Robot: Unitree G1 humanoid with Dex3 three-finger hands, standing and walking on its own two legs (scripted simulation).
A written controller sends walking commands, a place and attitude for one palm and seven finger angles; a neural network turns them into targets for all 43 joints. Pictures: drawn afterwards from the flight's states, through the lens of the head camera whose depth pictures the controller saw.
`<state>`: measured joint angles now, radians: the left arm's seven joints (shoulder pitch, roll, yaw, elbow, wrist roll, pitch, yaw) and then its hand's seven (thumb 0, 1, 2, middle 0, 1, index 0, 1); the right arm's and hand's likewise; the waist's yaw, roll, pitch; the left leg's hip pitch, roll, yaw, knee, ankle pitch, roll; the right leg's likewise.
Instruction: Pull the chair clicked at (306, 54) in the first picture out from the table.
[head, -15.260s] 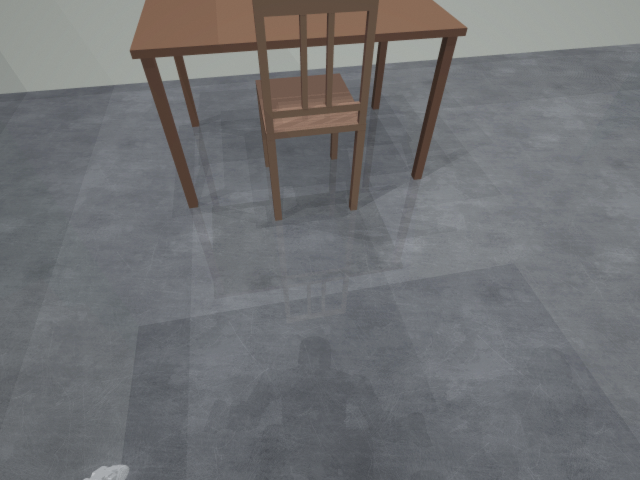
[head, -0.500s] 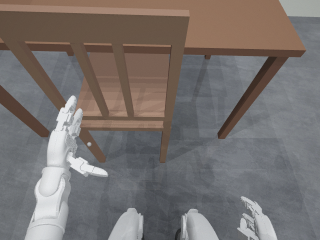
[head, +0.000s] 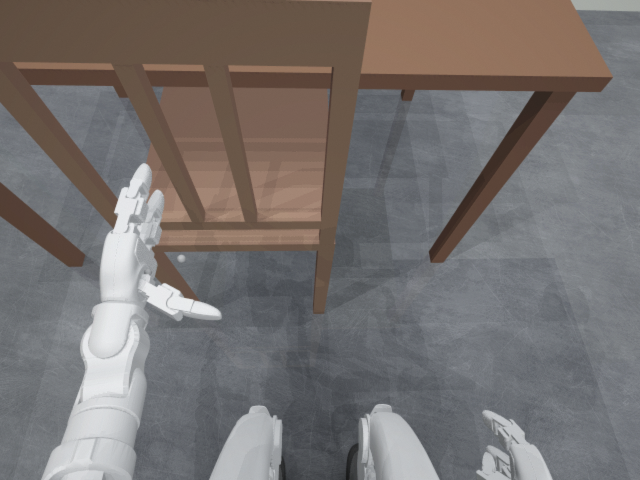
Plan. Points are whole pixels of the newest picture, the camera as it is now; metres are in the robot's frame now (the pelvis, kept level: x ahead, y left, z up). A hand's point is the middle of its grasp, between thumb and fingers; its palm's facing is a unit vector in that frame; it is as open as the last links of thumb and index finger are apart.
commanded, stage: aim the fingers beside a spindle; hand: left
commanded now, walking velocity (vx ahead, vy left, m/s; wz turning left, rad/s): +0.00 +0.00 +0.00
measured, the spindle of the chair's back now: (171, 158) +0.51 +0.21 +0.03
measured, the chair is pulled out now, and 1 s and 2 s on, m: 0.00 0.00 0.00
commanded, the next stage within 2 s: push the fingers through the gap in 0.50 s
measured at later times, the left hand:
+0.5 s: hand (182, 258) +0.37 +0.18 +0.01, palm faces +0.04 -1.00 -0.04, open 16.9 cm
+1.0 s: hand (186, 232) +0.41 +0.18 +0.02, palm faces +0.05 -1.00 -0.05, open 16.9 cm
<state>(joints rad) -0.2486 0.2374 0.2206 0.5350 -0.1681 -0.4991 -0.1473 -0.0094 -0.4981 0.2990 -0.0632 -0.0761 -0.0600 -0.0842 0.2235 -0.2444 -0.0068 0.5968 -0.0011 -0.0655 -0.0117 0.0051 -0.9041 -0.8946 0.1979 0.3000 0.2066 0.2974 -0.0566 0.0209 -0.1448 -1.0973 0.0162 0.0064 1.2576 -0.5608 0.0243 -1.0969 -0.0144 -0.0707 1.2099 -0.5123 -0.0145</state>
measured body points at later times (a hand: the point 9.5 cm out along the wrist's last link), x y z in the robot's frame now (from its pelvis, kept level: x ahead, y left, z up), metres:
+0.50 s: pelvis +0.00 +0.00 +0.00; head +0.13 +0.01 +0.43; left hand +0.36 +0.23 +0.02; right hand +0.13 -0.26 -0.11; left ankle +0.02 +0.10 -0.63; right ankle +0.03 -0.12 -0.63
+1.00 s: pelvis +0.00 +0.00 +0.00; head +0.13 +0.01 +0.43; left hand +0.40 +0.23 +0.02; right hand +0.11 -0.26 -0.12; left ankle +0.02 +0.10 -0.63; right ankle +0.03 -0.12 -0.63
